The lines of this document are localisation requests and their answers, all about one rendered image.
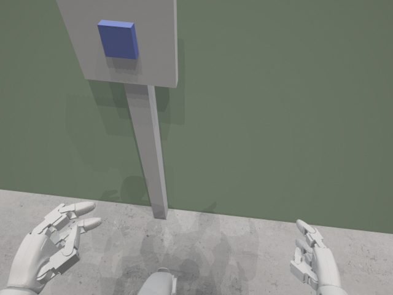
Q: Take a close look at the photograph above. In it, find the robot left shin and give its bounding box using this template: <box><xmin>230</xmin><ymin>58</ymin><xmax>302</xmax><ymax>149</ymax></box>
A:
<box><xmin>157</xmin><ymin>268</ymin><xmax>169</xmax><ymax>273</ymax></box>

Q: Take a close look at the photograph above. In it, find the robot right hand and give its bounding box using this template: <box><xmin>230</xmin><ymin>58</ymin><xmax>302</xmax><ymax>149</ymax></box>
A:
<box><xmin>290</xmin><ymin>219</ymin><xmax>341</xmax><ymax>292</ymax></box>

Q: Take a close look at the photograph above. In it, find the panel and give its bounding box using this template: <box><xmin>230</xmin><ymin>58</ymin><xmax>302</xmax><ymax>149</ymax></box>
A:
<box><xmin>56</xmin><ymin>0</ymin><xmax>178</xmax><ymax>220</ymax></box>

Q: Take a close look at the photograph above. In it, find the robot left hand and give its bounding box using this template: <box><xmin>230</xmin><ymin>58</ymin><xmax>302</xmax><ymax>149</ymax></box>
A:
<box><xmin>7</xmin><ymin>202</ymin><xmax>103</xmax><ymax>294</ymax></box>

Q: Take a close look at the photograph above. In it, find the button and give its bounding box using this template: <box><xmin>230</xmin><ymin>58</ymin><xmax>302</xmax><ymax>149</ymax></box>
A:
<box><xmin>97</xmin><ymin>20</ymin><xmax>139</xmax><ymax>60</ymax></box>

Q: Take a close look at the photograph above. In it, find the robot left thigh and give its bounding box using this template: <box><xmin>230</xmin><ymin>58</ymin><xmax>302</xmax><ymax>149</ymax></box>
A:
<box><xmin>137</xmin><ymin>272</ymin><xmax>177</xmax><ymax>295</ymax></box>

